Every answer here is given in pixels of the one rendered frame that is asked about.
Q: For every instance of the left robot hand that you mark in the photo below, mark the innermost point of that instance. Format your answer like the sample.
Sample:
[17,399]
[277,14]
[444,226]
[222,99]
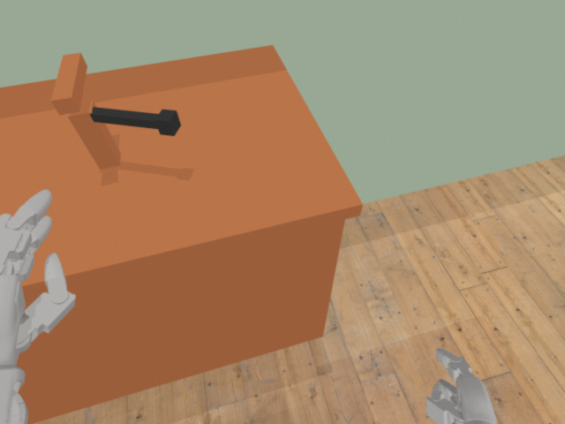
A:
[20,237]

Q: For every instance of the tap lever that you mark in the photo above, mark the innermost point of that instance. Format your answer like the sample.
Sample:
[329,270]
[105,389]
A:
[167,121]

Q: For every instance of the robot left forearm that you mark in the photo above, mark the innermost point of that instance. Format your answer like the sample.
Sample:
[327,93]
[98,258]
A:
[13,408]

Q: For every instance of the counter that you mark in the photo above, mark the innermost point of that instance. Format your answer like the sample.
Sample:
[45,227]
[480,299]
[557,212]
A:
[185,253]

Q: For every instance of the right robot hand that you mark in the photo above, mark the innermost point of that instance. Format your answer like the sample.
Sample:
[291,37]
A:
[466,401]

